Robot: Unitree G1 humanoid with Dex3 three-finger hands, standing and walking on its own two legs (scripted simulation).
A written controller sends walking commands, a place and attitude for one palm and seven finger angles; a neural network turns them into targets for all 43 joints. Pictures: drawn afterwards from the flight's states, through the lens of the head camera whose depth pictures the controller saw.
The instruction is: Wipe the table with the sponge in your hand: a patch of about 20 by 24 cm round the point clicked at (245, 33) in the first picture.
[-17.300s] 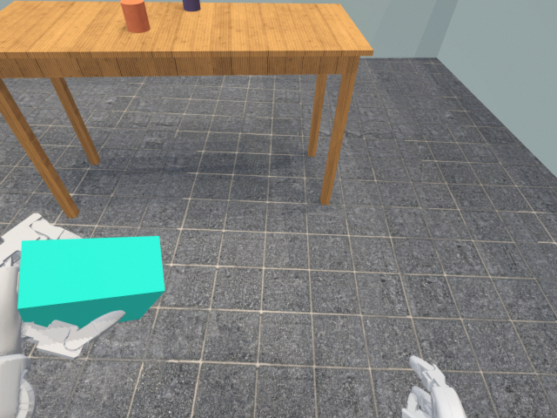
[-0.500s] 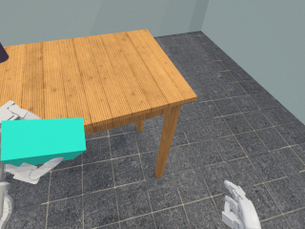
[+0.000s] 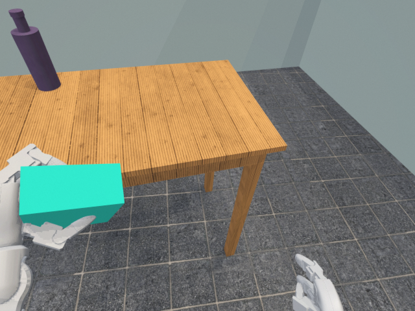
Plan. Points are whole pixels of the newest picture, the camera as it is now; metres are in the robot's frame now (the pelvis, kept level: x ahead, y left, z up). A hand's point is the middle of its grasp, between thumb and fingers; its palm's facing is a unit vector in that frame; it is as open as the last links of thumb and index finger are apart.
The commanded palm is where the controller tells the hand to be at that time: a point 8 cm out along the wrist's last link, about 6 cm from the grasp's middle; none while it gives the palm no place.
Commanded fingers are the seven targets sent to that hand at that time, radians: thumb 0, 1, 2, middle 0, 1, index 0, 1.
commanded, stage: come to a stop and stand still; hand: left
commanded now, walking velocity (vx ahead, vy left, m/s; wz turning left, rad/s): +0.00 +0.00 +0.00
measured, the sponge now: (86, 198) +0.23 +0.22 +0.15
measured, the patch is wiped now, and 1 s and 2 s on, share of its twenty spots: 0.00 0.00 0.00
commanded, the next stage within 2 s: look again from close up in 0.60 s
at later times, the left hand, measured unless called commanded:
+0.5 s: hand (88, 178) +0.26 +0.22 +0.16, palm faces +0.38 -0.83 -0.40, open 9.9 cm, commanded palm +0.20 +0.26 +0.18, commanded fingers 0.00 0.10 1.30 -1.20 -1.60 -1.20 -1.60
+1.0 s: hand (77, 180) +0.26 +0.24 +0.16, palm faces +0.41 -0.83 -0.37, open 9.9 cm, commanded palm +0.20 +0.27 +0.18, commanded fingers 0.00 0.10 1.30 -1.20 -1.60 -1.20 -1.60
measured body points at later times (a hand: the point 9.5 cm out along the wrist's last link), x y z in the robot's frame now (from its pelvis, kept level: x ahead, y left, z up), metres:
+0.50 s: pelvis +0.05 -0.03 +0.01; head +0.06 -0.02 +0.46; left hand +0.23 +0.27 +0.18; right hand +0.22 -0.25 -0.07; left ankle +0.05 +0.07 -0.74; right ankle +0.06 -0.14 -0.74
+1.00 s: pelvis +0.05 -0.02 +0.01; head +0.06 -0.01 +0.46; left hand +0.23 +0.28 +0.18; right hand +0.23 -0.23 -0.07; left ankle +0.05 +0.07 -0.74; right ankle +0.07 -0.14 -0.74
